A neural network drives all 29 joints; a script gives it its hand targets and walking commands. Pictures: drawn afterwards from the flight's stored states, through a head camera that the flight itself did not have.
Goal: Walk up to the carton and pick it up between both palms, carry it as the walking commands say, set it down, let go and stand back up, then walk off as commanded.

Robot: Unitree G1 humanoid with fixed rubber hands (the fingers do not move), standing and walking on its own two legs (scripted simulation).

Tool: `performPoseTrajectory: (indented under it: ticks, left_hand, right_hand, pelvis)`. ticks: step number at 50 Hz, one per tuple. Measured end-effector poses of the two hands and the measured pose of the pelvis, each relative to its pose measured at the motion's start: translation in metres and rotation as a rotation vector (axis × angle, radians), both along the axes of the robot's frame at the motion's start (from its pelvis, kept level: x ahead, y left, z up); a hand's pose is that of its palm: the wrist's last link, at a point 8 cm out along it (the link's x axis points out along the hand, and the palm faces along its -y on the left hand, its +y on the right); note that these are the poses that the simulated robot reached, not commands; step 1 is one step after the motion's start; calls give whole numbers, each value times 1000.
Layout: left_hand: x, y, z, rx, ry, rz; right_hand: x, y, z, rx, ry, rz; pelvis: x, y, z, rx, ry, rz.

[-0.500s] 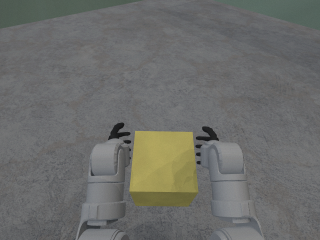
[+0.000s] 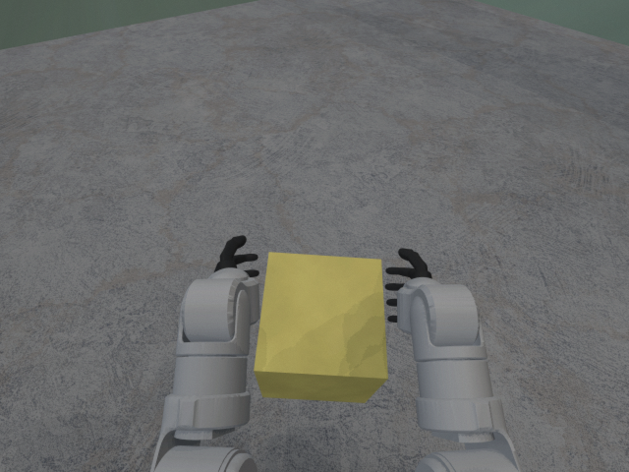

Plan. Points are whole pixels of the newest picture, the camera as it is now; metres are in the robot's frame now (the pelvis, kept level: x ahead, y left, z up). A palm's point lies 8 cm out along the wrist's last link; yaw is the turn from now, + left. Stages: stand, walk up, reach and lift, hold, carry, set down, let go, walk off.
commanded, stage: carry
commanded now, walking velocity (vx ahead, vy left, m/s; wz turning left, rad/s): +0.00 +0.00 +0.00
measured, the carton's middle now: (319, 331) +0.32 +0.01 -0.03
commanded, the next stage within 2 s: hold in 0.86 s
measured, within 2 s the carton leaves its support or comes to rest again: neither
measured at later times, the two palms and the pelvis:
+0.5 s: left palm (244, 273) +0.34 +0.11 +0.08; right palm (428, 285) +0.33 -0.14 +0.07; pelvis +0.04 -0.01 +0.00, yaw +0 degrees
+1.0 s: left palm (248, 291) +0.34 +0.11 +0.04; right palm (428, 299) +0.33 -0.14 +0.04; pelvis +0.03 -0.01 +0.01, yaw -6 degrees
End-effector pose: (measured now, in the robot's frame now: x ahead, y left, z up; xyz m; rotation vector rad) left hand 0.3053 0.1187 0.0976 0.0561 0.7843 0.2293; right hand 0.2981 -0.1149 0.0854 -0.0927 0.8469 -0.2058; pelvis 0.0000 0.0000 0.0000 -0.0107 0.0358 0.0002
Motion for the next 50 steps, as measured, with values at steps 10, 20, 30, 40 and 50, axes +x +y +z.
performPoseTrajectory:
  ticks: [10, 20, 30, 40, 50]
  left_hand:
    - [26, -6, -7, -28, -20, -35]
    - [35, -9, -15, -42, -44, -63]
    - [37, -13, -18, -38, -49, -80]
    - [40, -16, -17, -38, -63, -89]
    - [36, -13, -55, -18, -72, -150]
  right_hand:
    - [24, -9, -5, 0, -21, -9]
    - [31, -17, -12, 29, -49, 23]
    - [32, -23, -15, 36, -56, 34]
    - [34, -26, -14, 38, -71, 36]
    - [31, -27, -44, 19, -81, 89]
  pelvis:
    - [21, -4, 0, -2, 7, -5]
    - [33, -9, -2, -1, 2, -7]
    - [38, -13, -1, 0, -4, -10]
    - [41, -15, 1, 1, -6, -13]
    - [34, -15, 11, 5, -106, -100]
